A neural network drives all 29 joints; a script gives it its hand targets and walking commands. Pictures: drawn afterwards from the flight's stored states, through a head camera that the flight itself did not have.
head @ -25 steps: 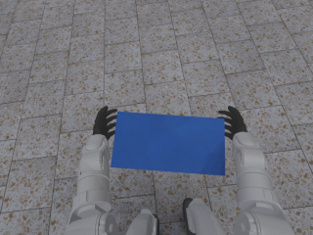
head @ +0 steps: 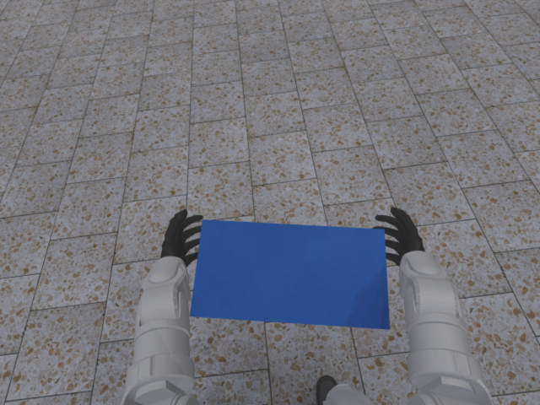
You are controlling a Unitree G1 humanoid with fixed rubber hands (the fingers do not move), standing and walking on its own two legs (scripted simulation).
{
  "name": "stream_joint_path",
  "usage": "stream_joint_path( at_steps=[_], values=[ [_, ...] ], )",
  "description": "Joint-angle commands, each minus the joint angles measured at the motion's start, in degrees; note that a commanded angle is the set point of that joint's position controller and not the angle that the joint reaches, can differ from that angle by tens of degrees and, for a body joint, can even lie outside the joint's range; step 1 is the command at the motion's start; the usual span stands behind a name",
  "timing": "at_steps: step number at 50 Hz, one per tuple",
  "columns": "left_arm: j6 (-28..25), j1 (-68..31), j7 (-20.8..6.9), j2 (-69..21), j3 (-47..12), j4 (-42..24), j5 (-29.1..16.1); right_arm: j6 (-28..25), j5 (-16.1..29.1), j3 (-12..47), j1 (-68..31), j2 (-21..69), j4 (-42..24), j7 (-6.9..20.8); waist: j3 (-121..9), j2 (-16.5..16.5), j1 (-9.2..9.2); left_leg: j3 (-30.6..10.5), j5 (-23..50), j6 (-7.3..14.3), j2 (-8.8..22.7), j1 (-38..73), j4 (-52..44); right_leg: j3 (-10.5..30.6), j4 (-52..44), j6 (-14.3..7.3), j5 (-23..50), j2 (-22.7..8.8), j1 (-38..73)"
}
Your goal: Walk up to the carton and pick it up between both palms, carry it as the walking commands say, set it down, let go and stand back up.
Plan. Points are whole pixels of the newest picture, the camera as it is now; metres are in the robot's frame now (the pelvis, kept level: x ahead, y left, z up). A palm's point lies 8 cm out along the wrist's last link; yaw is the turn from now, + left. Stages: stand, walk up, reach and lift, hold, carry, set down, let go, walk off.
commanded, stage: reach and lift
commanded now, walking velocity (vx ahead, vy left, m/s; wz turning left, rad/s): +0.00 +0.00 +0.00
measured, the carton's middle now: (288, 278) +0.33 -0.01 -0.11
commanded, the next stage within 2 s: hold in 1.54 s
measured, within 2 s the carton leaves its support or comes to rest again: neither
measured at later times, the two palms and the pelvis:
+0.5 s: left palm (155, 254) +0.32 +0.17 +0.06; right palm (425, 248) +0.30 -0.19 +0.04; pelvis +0.01 -0.01 +0.02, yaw +0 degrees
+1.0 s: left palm (147, 256) +0.31 +0.17 +0.08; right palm (436, 241) +0.29 -0.19 +0.08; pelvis +0.01 +0.00 +0.02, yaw -1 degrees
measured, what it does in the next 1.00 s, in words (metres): stands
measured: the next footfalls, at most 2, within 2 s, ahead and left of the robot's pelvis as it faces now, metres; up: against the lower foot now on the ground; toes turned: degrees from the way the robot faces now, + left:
none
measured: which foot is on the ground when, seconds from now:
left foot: down 0.00-1.00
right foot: down 0.00-1.00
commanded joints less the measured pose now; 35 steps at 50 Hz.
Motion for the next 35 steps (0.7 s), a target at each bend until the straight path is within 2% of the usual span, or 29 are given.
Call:
stream_joint_path(
  at_steps=[1, 21, 35],
  values=[
    [1.8, -22.6, -16.1, -49.0, -33.7, 3.9, -8.9, -1.3, 11.8, 34.5, -27.2, 49.6, -0.8, 16.2, -25.3, -2.1, -0.51, -1.2, 13.8, -0.1, -1.1, 0.2, -7.4, 2.7, 0.6, 0.5, 15.4, 2.3, 34.9],
    [8.3, -21.7, -16.5, -48.0, -32.5, 0.6, -8.8, 5.9, 11.8, 35.1, -24.7, 51.0, -5.0, 14.7, -10.9, -2.9, 0.13, -1.5, 8.5, 1.5, -0.2, 12.5, -15.8, 3.4, -7.9, 1.3, 9.8, 1.7, 47.5],
    [14.6, -21.4, -15.5, -47.8, -34.6, -5.6, -10.0, 12.4, 12.7, 35.6, -25.2, 50.0, -9.6, 14.4, -3.9, -1.7, -0.37, -1.9, 8.1, 1.1, 0.8, 19.1, -19.8, 3.3, -11.5, 1.1, 8.7, 2.1, 53.3]
  ],
)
